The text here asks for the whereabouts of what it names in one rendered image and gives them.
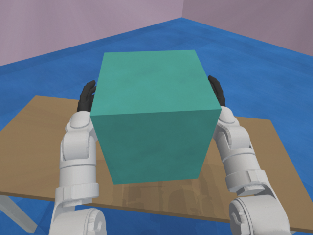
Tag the robot right hand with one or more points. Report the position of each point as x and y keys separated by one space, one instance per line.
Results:
x=217 y=90

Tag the robot left upper arm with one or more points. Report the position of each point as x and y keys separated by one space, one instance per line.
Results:
x=80 y=222

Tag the robot left hand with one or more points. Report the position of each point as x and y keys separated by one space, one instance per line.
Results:
x=86 y=97

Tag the robot right upper arm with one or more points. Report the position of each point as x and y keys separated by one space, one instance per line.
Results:
x=257 y=215

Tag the robot right forearm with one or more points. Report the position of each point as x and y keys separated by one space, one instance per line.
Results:
x=243 y=173

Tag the carton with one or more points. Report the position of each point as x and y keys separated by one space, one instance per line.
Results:
x=154 y=114

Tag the table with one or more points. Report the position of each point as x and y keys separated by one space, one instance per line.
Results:
x=30 y=157

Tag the robot left forearm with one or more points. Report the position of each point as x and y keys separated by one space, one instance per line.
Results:
x=77 y=181

